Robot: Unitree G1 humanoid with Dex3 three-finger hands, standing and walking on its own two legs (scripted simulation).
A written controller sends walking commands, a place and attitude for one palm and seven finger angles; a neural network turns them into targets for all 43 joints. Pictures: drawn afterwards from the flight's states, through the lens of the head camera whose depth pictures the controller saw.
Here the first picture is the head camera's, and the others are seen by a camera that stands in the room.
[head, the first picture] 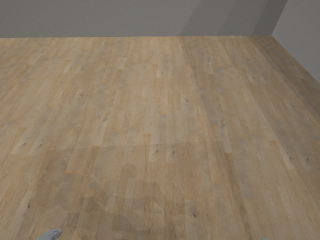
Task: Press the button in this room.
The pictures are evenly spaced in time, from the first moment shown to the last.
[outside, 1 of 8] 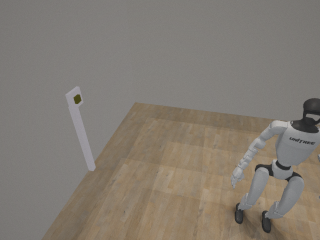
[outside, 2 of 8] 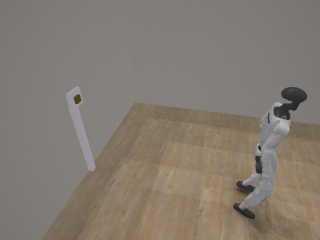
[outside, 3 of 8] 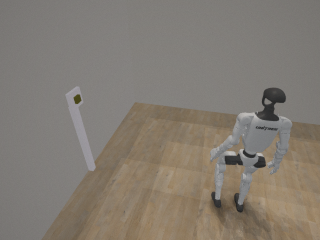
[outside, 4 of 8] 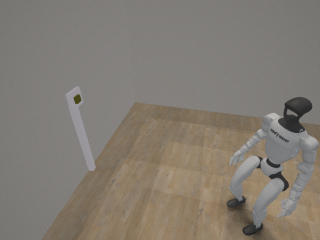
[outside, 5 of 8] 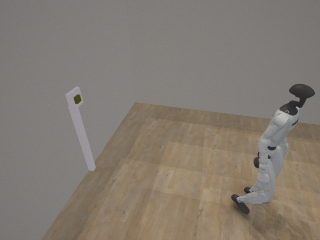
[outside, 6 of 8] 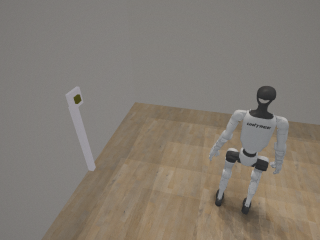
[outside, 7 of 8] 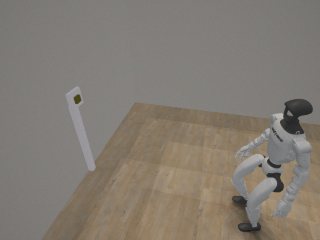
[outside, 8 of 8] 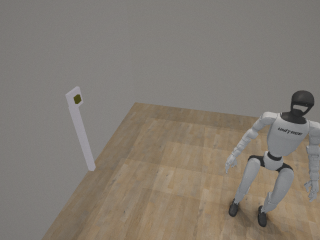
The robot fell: no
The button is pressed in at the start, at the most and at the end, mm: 0 0 0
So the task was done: no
